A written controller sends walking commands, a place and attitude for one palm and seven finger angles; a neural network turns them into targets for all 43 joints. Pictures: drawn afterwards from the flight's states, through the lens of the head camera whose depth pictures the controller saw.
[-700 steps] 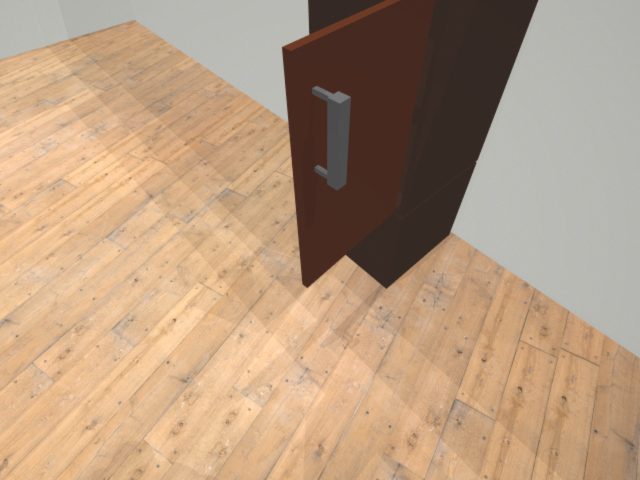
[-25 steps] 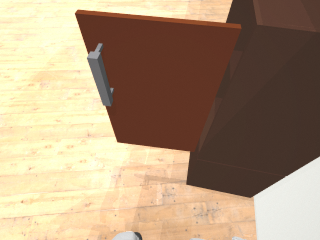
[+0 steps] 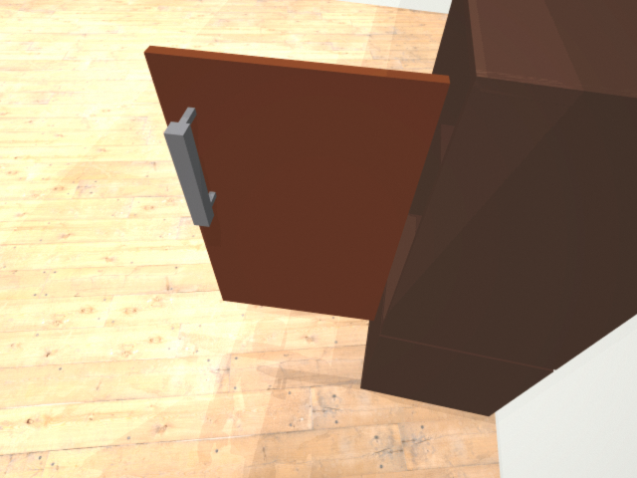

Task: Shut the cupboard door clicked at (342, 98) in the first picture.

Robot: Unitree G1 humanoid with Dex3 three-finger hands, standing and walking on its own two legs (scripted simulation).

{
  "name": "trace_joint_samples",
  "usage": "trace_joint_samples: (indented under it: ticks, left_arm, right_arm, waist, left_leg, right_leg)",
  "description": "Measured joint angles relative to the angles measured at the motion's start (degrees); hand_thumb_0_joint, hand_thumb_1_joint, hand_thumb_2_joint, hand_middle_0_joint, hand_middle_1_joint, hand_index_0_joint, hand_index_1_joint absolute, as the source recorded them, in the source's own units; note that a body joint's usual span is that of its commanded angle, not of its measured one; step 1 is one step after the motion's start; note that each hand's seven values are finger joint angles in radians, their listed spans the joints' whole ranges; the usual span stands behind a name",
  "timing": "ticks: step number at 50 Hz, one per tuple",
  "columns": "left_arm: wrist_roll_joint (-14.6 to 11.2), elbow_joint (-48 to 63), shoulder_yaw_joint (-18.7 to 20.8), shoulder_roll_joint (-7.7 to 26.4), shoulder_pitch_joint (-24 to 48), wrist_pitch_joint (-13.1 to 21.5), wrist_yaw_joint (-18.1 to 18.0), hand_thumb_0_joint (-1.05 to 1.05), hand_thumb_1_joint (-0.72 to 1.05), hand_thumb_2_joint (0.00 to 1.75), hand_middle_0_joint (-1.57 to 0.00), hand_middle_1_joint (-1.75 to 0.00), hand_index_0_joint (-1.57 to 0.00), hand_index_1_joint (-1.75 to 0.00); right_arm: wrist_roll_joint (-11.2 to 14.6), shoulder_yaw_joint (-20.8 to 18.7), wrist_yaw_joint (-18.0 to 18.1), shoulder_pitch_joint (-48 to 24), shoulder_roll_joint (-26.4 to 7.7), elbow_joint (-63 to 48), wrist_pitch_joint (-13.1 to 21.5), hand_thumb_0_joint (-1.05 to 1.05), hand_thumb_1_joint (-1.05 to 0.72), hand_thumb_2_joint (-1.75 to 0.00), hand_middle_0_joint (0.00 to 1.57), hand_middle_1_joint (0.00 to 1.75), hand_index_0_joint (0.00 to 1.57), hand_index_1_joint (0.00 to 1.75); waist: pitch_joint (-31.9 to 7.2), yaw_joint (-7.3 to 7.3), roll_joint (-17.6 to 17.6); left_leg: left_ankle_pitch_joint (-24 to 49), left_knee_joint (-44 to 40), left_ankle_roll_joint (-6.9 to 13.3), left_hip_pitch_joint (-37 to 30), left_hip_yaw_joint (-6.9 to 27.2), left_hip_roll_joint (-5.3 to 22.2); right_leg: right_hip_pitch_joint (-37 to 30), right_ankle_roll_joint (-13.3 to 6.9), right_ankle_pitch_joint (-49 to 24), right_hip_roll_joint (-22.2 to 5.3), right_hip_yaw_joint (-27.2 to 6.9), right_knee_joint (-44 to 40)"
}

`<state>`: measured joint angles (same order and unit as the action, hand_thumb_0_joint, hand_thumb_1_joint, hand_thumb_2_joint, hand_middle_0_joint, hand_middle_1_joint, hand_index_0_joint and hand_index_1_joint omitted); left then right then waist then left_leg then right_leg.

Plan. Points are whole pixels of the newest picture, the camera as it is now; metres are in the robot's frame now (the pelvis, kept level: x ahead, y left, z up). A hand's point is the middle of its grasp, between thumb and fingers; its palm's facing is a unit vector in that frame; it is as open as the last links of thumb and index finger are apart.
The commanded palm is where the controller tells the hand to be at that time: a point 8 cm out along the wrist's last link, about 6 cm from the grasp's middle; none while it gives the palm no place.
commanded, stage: come to a stop and stand still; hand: left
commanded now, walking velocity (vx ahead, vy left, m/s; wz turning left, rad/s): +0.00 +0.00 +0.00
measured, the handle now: (197, 170) +0.49 +0.22 +0.09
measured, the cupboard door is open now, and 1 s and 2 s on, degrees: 94 94 94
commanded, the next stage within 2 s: look again from close up in 0.34 s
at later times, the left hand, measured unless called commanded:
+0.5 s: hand out of the picture +0.00 +0.18 -0.18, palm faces +0.01 -0.98 -0.19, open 7.4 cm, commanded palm none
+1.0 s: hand out of the picture -0.01 +0.18 -0.17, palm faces -0.01 -0.98 -0.22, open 7.4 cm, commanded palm none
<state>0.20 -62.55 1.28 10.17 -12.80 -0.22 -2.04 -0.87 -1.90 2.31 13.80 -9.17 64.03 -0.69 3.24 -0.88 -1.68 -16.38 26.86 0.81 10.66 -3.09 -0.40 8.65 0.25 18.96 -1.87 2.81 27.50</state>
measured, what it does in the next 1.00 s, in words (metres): stands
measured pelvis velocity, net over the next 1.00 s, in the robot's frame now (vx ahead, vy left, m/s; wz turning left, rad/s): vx -0.02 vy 0.00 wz -0.02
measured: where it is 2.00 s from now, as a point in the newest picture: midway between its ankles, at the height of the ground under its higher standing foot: outside the picture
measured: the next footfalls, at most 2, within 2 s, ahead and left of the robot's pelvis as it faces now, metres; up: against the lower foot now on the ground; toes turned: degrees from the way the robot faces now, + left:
none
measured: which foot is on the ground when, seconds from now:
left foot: down 0.00-1.00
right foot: down 0.00-1.00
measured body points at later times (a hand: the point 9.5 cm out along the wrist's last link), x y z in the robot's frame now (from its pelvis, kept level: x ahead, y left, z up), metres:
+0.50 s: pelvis +0.00 +0.02 +0.00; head +0.02 +0.02 +0.45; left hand +0.00 +0.23 -0.16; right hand +0.00 -0.21 -0.15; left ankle -0.02 +0.11 -0.74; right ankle -0.05 -0.12 -0.74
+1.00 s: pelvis -0.02 +0.00 +0.00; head +0.00 -0.01 +0.45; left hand +0.00 +0.23 -0.15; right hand -0.01 -0.22 -0.16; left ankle -0.02 +0.11 -0.74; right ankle -0.05 -0.12 -0.74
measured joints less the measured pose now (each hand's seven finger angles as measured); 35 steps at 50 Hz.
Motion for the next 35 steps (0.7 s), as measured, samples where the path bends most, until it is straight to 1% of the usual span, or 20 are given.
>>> trace_joint_samples:
  ticks: [4, 8, 15, 22, 25, 28, 32, 35]
  left_arm:
    - [0.11, -0.64, -0.31, -0.13, 0.16, -0.16, 0.05, 0.00, 0.91, 0.90, -0.20, -0.30, -0.20, -0.30]
    - [0.18, -1.10, -0.62, -0.45, -0.11, 0.06, 0.16, 0.00, 0.91, 0.90, -0.20, -0.30, -0.20, -0.30]
    - [0.18, -1.91, -1.06, -0.61, -1.26, 0.42, 0.14, 0.00, 0.91, 0.90, -0.20, -0.30, -0.20, -0.30]
    - [0.14, -2.66, -1.39, -1.09, -2.46, 0.52, 0.18, 0.00, 0.91, 0.90, -0.20, -0.30, -0.20, -0.30]
    - [0.63, -1.65, -2.09, -1.73, -2.97, 1.59, -0.86, 0.00, 0.91, 0.90, -0.20, -0.30, -0.20, -0.30]
    - [0.58, -0.99, -2.44, -2.18, -3.04, 1.97, -0.66, 0.00, 0.91, 0.90, -0.20, -0.30, -0.20, -0.30]
    - [0.36, -0.87, -2.42, -2.23, -3.54, 1.64, -0.63, 0.00, 0.91, 0.90, -0.20, -0.30, -0.20, -0.30]
    - [0.31, -0.73, -2.34, -1.87, -3.71, 1.29, -0.61, 0.00, 0.91, 0.90, -0.20, -0.30, -0.20, -0.30]
  right_arm:
    - [-0.06, 0.34, 0.20, -0.72, 0.71, 0.01, 0.16, 0.01, -0.92, -0.90, 0.20, 0.30, 0.20, 0.30]
    - [-0.05, 0.46, 0.19, -0.85, 0.36, 0.31, 0.44, 0.01, -0.93, -0.90, 0.20, 0.30, 0.20, 0.30]
    - [-0.04, 0.94, 0.02, -0.13, 0.52, 1.08, 0.94, 0.01, -0.93, -0.90, 0.20, 0.30, 0.20, 0.30]
    - [0.04, 1.33, 0.02, 1.19, 1.23, 1.94, 1.10, 0.01, -0.92, -0.90, 0.20, 0.30, 0.20, 0.30]
    - [-0.03, 1.61, -0.53, 1.68, 0.62, -0.17, 1.26, 0.01, -0.92, -0.90, 0.20, 0.30, 0.20, 0.30]
    - [-0.29, 1.78, -0.60, 2.25, -0.10, -2.10, 2.06, 0.01, -0.92, -0.90, 0.20, 0.30, 0.20, 0.30]
    - [-0.27, 2.08, -0.28, 3.01, -0.64, -2.74, 2.05, 0.01, -0.92, -0.90, 0.20, 0.30, 0.20, 0.30]
    - [-0.25, 2.25, -0.30, 3.01, -0.84, -2.57, 1.64, 0.02, -0.93, -0.90, 0.20, 0.30, 0.20, 0.30]
  waist:
    - [-0.63, 0.06, 0.54]
    - [-1.36, 0.05, 0.84]
    - [-2.04, 0.16, 0.38]
    - [-1.81, 0.32, 0.08]
    - [-1.09, 0.59, 1.25]
    - [-0.04, 0.87, 2.69]
    - [-0.49, 0.92, 4.19]
    - [-1.02, 0.88, 4.52]
  left_leg:
    - [0.44, -1.02, 0.30, -0.88, -0.08, -0.20]
    - [1.08, -2.39, 0.61, -1.73, -0.23, -0.53]
    - [1.82, -4.18, 0.87, -2.92, -0.44, -0.83]
    - [2.06, -4.90, 0.97, -3.38, -0.43, -0.89]
    - [0.44, -0.61, 1.08, 0.03, -0.28, -0.21]
    - [-0.73, 2.09, 1.43, 1.76, -0.23, -0.27]
    - [-1.42, 3.38, 1.77, 1.57, -0.49, -0.74]
    - [-1.44, 3.20, 1.77, 0.83, -0.89, -0.96]
  right_leg:
    - [-1.13, 0.35, -0.81, -0.14, -0.05, -1.61]
    - [-1.99, 0.70, -1.55, -0.42, -0.17, -3.05]
    - [-3.04, 1.00, -2.30, -0.65, -0.36, -4.69]
    - [-3.64, 1.10, -2.70, -0.66, -0.33, -5.70]
    - [-1.28, 1.13, -2.24, -0.15, -0.17, -3.63]
    - [0.39, 1.12, -1.10, -0.32, -0.15, -0.94]
    - [0.72, 1.38, 0.19, -0.88, -0.44, 1.43]
    - [0.63, 1.44, 0.66, -1.13, -0.86, 2.35]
